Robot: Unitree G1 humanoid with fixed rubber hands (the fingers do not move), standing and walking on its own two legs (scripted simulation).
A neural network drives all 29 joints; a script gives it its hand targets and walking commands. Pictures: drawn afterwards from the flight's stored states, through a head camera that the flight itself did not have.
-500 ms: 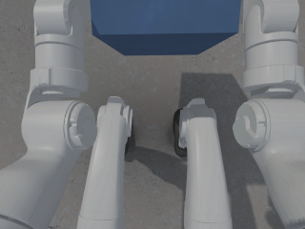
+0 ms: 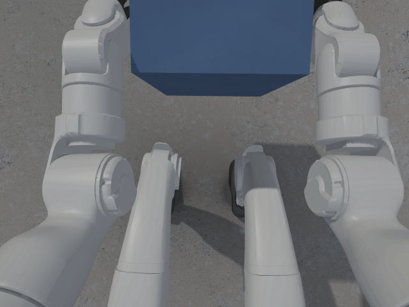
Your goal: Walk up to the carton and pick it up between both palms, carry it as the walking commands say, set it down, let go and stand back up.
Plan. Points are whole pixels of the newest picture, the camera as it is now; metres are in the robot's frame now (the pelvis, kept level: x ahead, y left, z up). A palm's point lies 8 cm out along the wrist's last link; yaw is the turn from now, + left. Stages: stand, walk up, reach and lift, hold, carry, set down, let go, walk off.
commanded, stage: reach and lift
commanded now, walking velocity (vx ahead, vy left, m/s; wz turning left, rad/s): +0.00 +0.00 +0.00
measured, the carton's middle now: (217, 12) +0.56 -0.01 -0.08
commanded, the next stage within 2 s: none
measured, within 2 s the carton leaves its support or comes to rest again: neither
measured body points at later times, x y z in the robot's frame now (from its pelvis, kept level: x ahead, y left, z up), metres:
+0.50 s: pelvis +0.01 -0.01 +0.07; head +0.26 -0.01 +0.43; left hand +0.52 +0.14 +0.04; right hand +0.52 -0.16 +0.04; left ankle +0.17 +0.13 -0.52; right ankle +0.17 -0.13 -0.52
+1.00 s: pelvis +0.10 +0.00 +0.14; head +0.18 +0.00 +0.59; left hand +0.50 +0.15 +0.14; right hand +0.50 -0.15 +0.14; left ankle +0.17 +0.13 -0.52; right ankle +0.17 -0.13 -0.52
